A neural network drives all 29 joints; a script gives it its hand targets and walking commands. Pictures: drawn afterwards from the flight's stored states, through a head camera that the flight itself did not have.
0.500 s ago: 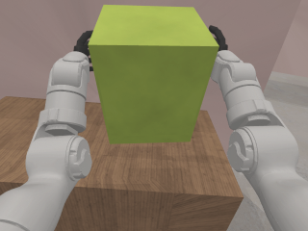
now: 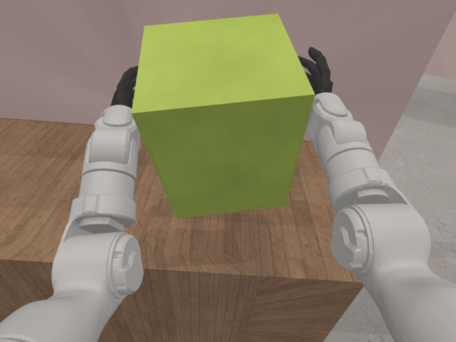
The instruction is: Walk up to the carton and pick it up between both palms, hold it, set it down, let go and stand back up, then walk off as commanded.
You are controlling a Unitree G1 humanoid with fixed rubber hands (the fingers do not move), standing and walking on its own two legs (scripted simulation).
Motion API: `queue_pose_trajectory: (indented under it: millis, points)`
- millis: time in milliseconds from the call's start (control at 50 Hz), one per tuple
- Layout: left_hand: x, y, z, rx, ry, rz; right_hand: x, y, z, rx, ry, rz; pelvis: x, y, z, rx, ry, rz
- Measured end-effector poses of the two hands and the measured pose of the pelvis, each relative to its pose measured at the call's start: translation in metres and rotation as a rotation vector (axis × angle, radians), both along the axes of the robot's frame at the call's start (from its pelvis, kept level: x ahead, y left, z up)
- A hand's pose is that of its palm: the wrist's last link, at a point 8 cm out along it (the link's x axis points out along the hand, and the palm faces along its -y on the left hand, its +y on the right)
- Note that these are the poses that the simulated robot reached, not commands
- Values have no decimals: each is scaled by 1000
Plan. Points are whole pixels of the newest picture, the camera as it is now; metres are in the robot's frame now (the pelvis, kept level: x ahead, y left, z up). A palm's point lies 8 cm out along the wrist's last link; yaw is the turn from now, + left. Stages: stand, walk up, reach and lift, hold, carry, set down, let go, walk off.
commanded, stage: set down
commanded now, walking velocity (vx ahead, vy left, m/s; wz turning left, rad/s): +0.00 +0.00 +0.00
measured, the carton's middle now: (222, 125) +0.43 +0.03 +0.21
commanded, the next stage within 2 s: none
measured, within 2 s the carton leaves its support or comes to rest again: neither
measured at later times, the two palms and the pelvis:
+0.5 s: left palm (130, 125) +0.39 +0.19 +0.23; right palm (313, 113) +0.42 -0.13 +0.26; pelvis +0.00 +0.00 +0.00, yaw +0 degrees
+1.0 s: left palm (140, 138) +0.41 +0.18 +0.19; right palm (311, 121) +0.43 -0.13 +0.23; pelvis +0.01 +0.00 +0.00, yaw +0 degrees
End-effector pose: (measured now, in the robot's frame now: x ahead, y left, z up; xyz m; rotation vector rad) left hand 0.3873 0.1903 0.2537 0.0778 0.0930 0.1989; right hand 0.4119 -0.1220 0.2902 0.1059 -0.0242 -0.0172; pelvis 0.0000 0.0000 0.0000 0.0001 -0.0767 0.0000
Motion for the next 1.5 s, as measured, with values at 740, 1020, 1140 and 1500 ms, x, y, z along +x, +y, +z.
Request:
queue_pose_trajectory:
  millis: [740, 1020, 1140, 1500]
  points:
    - [21, -10, -46, -12, 83, 7, 24, -9, -44, -128, 70, 5, 13, -2, 1, 2, 21, 1]
    - [17, -13, -59, -19, 70, 17, 21, -11, -53, -110, 62, 10, 15, -2, 1, 2, 24, 1]
    - [12, -12, -61, -40, 75, 12, 16, -11, -51, -128, 66, 14, 11, -2, 1, 2, 20, 1]
    - [29, -20, -70, -75, 53, 18, 30, -20, -61, -160, 65, 17, 27, -4, 1, 5, 44, 2]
